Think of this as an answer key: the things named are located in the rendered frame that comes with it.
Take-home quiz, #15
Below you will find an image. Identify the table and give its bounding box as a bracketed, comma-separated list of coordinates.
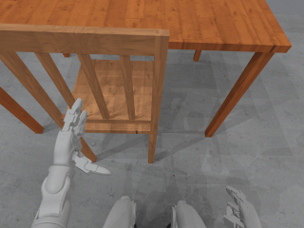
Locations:
[0, 0, 292, 138]

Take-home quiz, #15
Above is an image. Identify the robot left hand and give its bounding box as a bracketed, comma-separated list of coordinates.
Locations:
[53, 98, 111, 176]

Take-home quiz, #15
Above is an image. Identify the robot left thigh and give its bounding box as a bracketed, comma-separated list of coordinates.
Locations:
[103, 199, 137, 228]

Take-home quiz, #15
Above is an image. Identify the robot thigh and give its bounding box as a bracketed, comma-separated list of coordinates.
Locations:
[103, 199, 137, 228]
[170, 203, 206, 228]

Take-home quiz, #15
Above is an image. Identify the robot right thigh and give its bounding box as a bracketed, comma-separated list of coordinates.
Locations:
[170, 203, 206, 228]

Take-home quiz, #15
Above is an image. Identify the chair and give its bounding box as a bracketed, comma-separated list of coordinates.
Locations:
[0, 23, 170, 163]

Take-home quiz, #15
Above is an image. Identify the robot right hand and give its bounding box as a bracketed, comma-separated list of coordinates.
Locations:
[223, 185, 262, 228]

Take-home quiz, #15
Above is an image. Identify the left robot forearm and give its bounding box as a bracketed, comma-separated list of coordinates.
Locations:
[30, 164, 76, 228]

